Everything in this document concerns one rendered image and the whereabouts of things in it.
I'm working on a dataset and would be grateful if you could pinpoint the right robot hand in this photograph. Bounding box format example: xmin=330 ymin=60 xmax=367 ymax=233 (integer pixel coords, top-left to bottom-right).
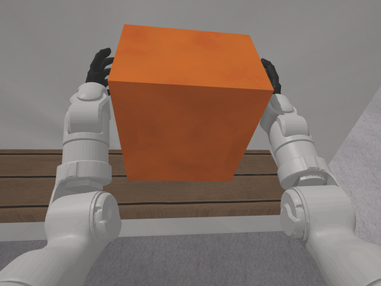
xmin=261 ymin=58 xmax=281 ymax=94

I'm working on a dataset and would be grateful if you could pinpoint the table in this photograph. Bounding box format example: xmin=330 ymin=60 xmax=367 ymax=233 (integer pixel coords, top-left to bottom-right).
xmin=0 ymin=150 xmax=286 ymax=223

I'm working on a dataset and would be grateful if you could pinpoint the robot left forearm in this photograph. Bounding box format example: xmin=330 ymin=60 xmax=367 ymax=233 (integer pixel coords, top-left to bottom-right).
xmin=45 ymin=82 xmax=112 ymax=239

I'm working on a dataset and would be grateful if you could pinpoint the left robot hand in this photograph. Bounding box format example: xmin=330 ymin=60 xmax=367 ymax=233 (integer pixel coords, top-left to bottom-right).
xmin=86 ymin=48 xmax=114 ymax=96

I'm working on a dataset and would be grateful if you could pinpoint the left robot upper arm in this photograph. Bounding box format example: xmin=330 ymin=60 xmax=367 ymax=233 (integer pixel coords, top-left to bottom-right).
xmin=0 ymin=191 xmax=122 ymax=286

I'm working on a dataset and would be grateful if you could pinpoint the carton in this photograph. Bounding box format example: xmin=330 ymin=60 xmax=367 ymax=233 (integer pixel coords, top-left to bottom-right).
xmin=107 ymin=24 xmax=274 ymax=181

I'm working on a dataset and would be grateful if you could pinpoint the robot right forearm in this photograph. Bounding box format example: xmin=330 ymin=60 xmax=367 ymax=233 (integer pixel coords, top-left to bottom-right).
xmin=260 ymin=94 xmax=356 ymax=227

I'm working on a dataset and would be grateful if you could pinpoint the right robot upper arm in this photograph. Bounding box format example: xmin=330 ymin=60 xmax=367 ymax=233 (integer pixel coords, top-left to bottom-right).
xmin=280 ymin=185 xmax=381 ymax=286

